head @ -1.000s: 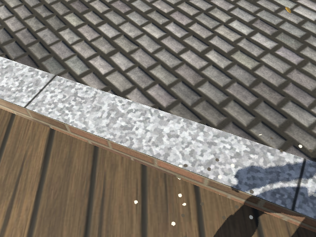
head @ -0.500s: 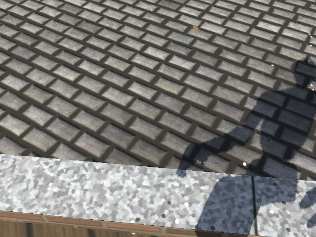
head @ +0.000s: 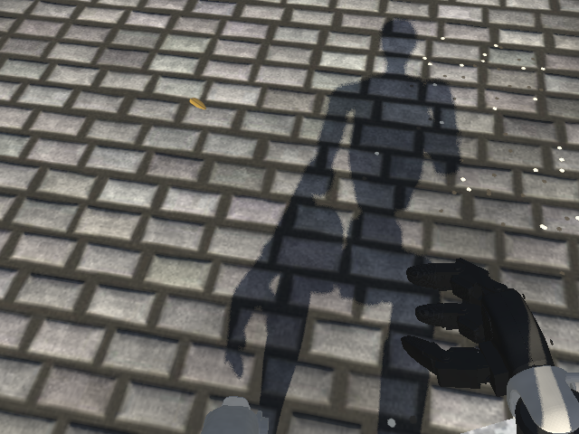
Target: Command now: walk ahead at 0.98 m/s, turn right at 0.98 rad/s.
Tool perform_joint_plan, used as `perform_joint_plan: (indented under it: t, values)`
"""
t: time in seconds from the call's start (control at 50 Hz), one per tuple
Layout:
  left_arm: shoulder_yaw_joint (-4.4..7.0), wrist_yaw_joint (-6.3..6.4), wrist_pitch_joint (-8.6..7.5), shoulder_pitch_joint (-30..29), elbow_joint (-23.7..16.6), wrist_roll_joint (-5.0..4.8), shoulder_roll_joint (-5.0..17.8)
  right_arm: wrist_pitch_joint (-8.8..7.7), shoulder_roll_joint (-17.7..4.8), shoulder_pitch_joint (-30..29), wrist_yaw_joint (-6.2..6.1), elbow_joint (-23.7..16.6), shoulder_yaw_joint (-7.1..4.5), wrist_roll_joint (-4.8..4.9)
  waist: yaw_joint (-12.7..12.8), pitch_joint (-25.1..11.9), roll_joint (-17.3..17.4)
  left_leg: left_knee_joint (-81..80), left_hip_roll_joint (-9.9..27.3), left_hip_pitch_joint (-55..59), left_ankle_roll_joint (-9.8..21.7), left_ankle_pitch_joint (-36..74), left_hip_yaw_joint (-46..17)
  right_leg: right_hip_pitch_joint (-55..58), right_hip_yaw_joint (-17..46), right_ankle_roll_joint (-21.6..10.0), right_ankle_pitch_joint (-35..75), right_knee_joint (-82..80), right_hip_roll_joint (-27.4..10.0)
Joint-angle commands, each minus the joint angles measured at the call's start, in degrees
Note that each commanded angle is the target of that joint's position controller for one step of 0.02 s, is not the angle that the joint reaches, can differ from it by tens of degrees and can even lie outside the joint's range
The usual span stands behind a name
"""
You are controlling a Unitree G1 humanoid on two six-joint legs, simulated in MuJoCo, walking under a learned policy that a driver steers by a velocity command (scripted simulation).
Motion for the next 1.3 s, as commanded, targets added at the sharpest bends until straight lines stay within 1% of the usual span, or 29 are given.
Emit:
perform_joint_plan:
  t: [0.02, 0.04, 0.06, 0.08, 0.14, 0.2, 0.28, 0.32, 0.38, 0.42, 0.44, 0.46, 0.48, 0.5, 0.52, 0.56, 0.64, 0.76, 0.8, 0.84, 0.86, 0.88, 0.9, 0.92, 0.96, 1.0, 1.12, 1.24, 1.3]
  values:
    - [4.95, -1.93, -3.15, -13.61, -6.64, -2.58, 18.6, 0.47, -10.57, 31.18, -1.75, 2.22, -5.77, 2.22, -24.92, -22.42, -7.8, -17.13, -5.72, 71.7, 2.81, 9.13, -1.24, -31.69, 3.43, -3.92, 91.13, 25.37, -9.2]
    - [5.29, -2.63, -5.55, -21.74, -8.25, -1.62, 16.04, 0.48, -18.6, 46.09, -2.65, 7.32, -9.76, 0.78, -31.38, -29.75, 1.2, -25.44, -0.12, 78.97, 3.86, -4.03, -11.8, -32.49, 2.77, -0.84, 62.15, 48.15, -4.05]
    - [2.36, -4.2, -6.49, -23.7, -13.81, -0.94, 3.63, 0.26, -23.75, 45.9, -2.99, 9.77, -10.97, 0.26, -25.28, -30.21, 25.96, -46.72, 16.14, 78.08, 3.43, -11.98, -39.72, -42.15, -3.32, 1.45, 4.44, 70.37, 4.13]
    - [1.5, -4.9, -6.34, -17.92, -15.27, 0.43, 3.08, 0.38, -20.69, 32.78, -3.21, 7.35, -10.29, 1.2, -15.28, -25.89, 25.02, -57.38, 20.01, 75.07, 5.31, -6.28, -58.19, -50.45, -4.78, 1.15, 7.89, 79.81, 2.01]
    - [0.21, -5.32, -2.02, -16.15, -12.87, 3.57, -1.7, -0.81, -4.8, 24.58, -1.85, 12.73, -7.43, 1.6, -7.47, -2.46, 2.74, -54.24, 14.26, 50.27, 7.69, -12.14, -36.9, -53.21, -10.56, 0.82, 10.06, 85.11, -5.27]
    - [-3.45, -4.22, 0.14, -25.34, -20.58, 2.76, -10.88, -3.32, -0.71, 33.41, -0.43, 23.92, -6.88, 1.79, -4.32, 3.65, 5.19, -57.08, 11.04, 45.19, 6.52, 1.83, -24.28, -66.24, -7.98, -1.75, -0.7, 96.64, -2.82]
    - [-2.36, -5.27, 1.09, -32.41, -24.92, 2.04, 1.57, -3.99, -6.51, 25.84, -0.73, 22.98, -7.85, 3.74, -0.26, 7.35, 5.14, -73.21, 2.49, 36.57, 7.64, 18.5, -7.41, -50.17, -16.9, 3.15, 11.25, 53.82, -8.82]
    - [-3.71, -7.0, 0.15, -34.66, -23.5, 1.51, -1.23, -4.47, -8.71, 29.71, -1.21, 23.27, -8.57, 4.71, -2.99, 3.79, -0.52, -78.01, 1.03, 36.09, 8.17, 25.09, -3.75, -30.48, -20.75, 4.04, 23.44, 34.9, -8.37]
    - [-3.32, -6.48, -0.56, -36.14, -21.78, 1.36, -0.46, -4.4, -16.5, 35.26, -0.92, 23.81, -10.53, 4.16, -5.39, 0.92, 1.91, -73.24, 4.29, 54.96, 8.64, 55.47, -4.34, -25.0, -22.69, 3.99, 19.15, 24.04, -3.55]
    - [-1.22, -4.49, -1.18, -24.36, -18.27, 1.79, 3.65, -3.35, -18.83, 36.55, -1.17, 24.71, -11.25, 3.24, 1.05, -7.3, 6.39, -51.51, 4.85, 60.89, 6.21, 67.82, -4.38, -12.51, -20.91, 3.13, 11.83, 17.94, -1.45]
    - [0.0, -3.28, -1.33, -15.71, -15.72, 2.42, 6.0, -2.84, -18.19, 36.0, -1.3, 24.32, -11.38, 3.75, 5.25, -11.85, 6.64, -37.04, 3.19, 54.25, 5.23, 60.33, -4.23, -0.06, -19.64, 3.34, 13.11, 17.14, -4.94]
    - [1.24, -2.08, -1.66, -8.62, -14.32, 4.3, 9.75, -2.61, -11.17, 36.23, -1.13, 22.45, -10.04, 2.91, 5.15, -17.79, 0.81, -18.08, -0.44, 40.8, 5.4, 29.41, -4.67, 12.77, -7.15, 3.65, -3.61, 20.05, -17.29]
    - [1.49, -1.88, -1.9, -9.17, -15.05, 6.17, 12.57, -2.55, -3.57, 41.92, -1.04, 19.3, -8.47, 5.66, -1.01, -23.58, -11.7, -0.26, -4.39, 24.72, 4.7, 1.76, -5.61, 21.49, 19.45, 0.58, -6.85, 14.1, -32.69]
    - [1.67, -2.22, -1.52, -11.86, -15.17, 4.34, 9.43, -2.27, -8.41, 38.63, -1.42, 18.17, -9.19, 6.04, -0.35, -22.47, -10.76, 3.9, -3.74, 19.68, 4.82, 8.58, -5.71, 15.41, 27.22, -1.61, -11.07, 5.0, -31.77]
    - [0.47, -2.41, -1.97, -16.5, -14.68, 3.39, 4.31, -1.71, -9.23, 32.86, -1.31, 18.03, -9.31, 5.19, -1.99, -11.54, -4.96, 2.1, -1.02, 18.37, 4.42, 14.62, -5.14, 5.63, 16.5, -1.95, -10.74, 3.59, -28.41]
    - [-0.13, -2.67, -2.93, -17.81, -12.36, 2.9, 1.14, -0.36, -8.85, 29.37, -0.03, 18.24, -9.36, 4.06, -4.46, -3.52, -1.28, -1.11, 1.49, 20.41, 3.39, 16.59, -5.04, -5.46, 2.56, -0.31, 3.11, 1.94, -23.73]
    - [-0.67, -2.88, -4.44, -12.99, -6.99, 0.66, -0.61, 2.75, -5.47, 23.45, 1.65, 14.62, -8.49, 2.37, -7.32, 2.01, -3.35, -3.7, 4.09, 15.57, 2.72, 17.07, -3.26, -8.91, -12.82, 2.36, 22.05, -1.7, -21.36]
    - [-0.65, -1.95, -4.81, -12.61, -4.21, 0.87, 3.44, 2.47, -6.26, 10.04, 3.93, 8.93, -6.39, 2.66, -8.09, 7.58, -0.58, -29.76, -0.91, 26.14, 5.45, 33.37, 8.53, -12.53, -32.89, 7.33, 47.01, -6.84, -14.97]
    - [0.12, -0.83, -4.48, -9.76, -4.18, 0.47, 7.39, 1.92, -7.52, 12.88, 4.31, 10.42, -6.45, 2.07, -9.35, 4.33, -1.45, -35.73, -7.26, 36.17, 6.03, 35.1, 13.84, -8.89, -33.65, 8.62, 72.33, 3.51, -15.33]
    - [1.17, 0.43, -2.96, -12.83, -5.75, 0.33, 11.23, 1.41, -11.51, 29.72, 3.62, 15.25, -8.14, 1.39, -17.84, -5.12, -3.08, -39.07, -11.34, 56.19, 7.96, 34.43, 11.37, -11.68, -31.6, 9.35, 79.85, 27.3, -17.85]
    - [1.47, 0.14, -2.29, -15.2, -6.66, 0.31, 11.7, 1.19, -13.95, 40.95, 2.26, 18.89, -9.66, 1.52, -22.32, -10.07, -1.59, -42.44, -10.0, 69.62, 10.48, 38.09, 6.0, -17.97, -30.83, 9.92, 66.16, 45.61, -17.05]
    - [1.35, -1.11, -1.92, -17.43, -6.45, 0.08, 8.19, 1.68, -16.55, 38.96, 0.16, 19.29, -11.3, 3.59, -21.05, -6.59, 8.63, -48.72, -4.66, 75.89, 12.25, 48.05, -1.48, -30.39, -31.64, 10.8, 2.2, 68.27, -4.06]
    - [-0.41, -0.76, -1.85, -5.55, -11.33, 0.04, 2.99, 2.12, -24.42, 35.29, 0.0, 16.97, -12.51, 1.39, -10.31, -15.94, 12.74, -37.9, 11.06, 90.7, 22.0, 96.99, -21.44, -45.67, -24.1, 13.07, -14.71, 89.71, -3.4]
    - [-0.85, -0.41, -1.92, -8.67, -13.81, -0.11, 5.93, 2.52, -24.72, 35.26, -0.38, 13.93, -13.67, 2.44, -14.58, -30.17, 5.04, -45.52, 15.6, 96.95, 28.82, 81.12, -33.61, -51.62, -14.41, 12.83, -9.66, 93.59, -3.76]
    - [-1.38, -0.88, -1.63, -13.52, -14.91, 1.56, 6.18, 3.28, -18.23, 26.24, -2.01, 12.93, -11.96, 3.94, -8.01, -12.72, -3.93, -56.49, 9.91, 72.18, 23.71, 52.77, -31.56, -49.73, -12.97, 11.57, -5.42, 79.15, -8.72]
    - [-1.31, -0.5, 1.13, -13.84, -14.54, 3.29, 6.01, 2.59, -14.91, 24.73, -2.04, 13.33, -10.69, 4.41, -4.64, -2.79, -7.06, -58.63, 6.42, 53.77, 20.32, 62.37, -25.6, -43.17, -13.67, 12.59, -5.76, 69.87, -10.9]
    - [-2.65, -0.14, 3.69, -20.45, -17.66, 2.18, 2.46, 2.51, -16.56, 24.2, -1.54, 14.17, -11.56, 3.56, -4.64, -8.6, -1.93, -53.19, -3.5, 44.89, 11.99, 68.18, -17.95, -33.81, -14.95, 12.62, 7.72, 46.63, -9.51]
    - [-3.12, -0.22, 3.56, -30.73, -20.6, 1.11, 4.17, 5.23, -17.0, 27.31, -2.1, 13.39, -12.52, 3.38, -9.92, -5.44, 5.01, -50.1, -4.57, 53.24, 7.7, 50.61, -28.35, -37.38, -11.17, 11.5, 8.56, 33.06, -4.8]
    - [-2.74, 0.03, 2.1, -27.97, -19.48, 0.52, 5.76, 5.35, -16.88, 24.9, -1.87, 12.11, -12.72, 2.8, -8.4, -3.3, 7.45, -47.29, -5.01, 53.08, 6.02, 44.24, -33.0, -29.36, -9.21, 10.12, 6.9, 20.4, -3.29]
